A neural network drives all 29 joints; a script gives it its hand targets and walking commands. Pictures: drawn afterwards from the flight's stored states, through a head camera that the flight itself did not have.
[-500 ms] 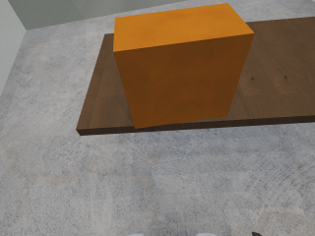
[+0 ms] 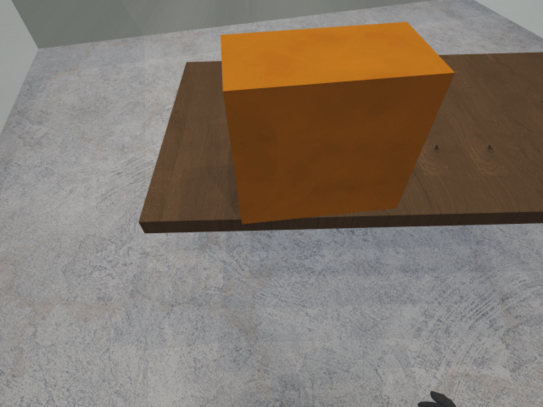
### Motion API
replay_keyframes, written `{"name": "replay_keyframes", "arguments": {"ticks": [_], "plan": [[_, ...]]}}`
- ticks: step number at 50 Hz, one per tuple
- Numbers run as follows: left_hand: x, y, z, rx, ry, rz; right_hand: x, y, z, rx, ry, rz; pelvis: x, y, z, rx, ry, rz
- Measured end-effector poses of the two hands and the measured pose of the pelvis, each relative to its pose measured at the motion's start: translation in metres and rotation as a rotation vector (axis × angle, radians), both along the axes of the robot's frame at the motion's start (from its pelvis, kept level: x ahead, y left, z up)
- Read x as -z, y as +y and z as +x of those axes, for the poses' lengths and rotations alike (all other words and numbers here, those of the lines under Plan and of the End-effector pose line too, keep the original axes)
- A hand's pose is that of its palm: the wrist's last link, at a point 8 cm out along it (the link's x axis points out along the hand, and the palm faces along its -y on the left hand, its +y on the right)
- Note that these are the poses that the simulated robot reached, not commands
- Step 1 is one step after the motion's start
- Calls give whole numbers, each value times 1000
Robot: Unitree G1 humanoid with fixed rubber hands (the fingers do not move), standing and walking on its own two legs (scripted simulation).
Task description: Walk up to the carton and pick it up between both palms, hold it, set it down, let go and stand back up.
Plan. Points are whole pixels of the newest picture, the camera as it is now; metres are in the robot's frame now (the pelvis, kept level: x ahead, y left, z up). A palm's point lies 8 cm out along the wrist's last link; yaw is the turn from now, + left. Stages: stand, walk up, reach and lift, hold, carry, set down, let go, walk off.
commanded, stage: stand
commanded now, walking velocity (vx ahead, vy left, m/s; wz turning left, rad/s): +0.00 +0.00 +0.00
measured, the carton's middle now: (318, 130) +0.55 -0.08 +0.09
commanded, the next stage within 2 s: none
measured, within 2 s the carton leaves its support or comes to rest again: neither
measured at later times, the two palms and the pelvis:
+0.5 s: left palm out of the picture +0.07 +0.24 -0.11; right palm out of the picture +0.08 -0.26 -0.12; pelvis +0.01 -0.01 +0.00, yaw +0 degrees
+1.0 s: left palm out of the picture +0.08 +0.24 -0.11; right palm out of the picture +0.07 -0.26 -0.12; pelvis +0.01 -0.01 +0.01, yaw +0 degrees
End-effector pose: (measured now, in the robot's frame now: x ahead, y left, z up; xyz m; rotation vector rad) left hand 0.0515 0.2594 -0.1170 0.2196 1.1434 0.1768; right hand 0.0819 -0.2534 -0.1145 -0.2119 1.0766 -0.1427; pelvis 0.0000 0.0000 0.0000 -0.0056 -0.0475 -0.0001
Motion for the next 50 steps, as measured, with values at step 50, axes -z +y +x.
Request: {"name": "replay_keyframes", "arguments": {"ticks": [50], "plan": [[-8,-20,25,12,3,-3,7,-11,-7,35,53,23,-6,-15,9,1,-3,14]]}}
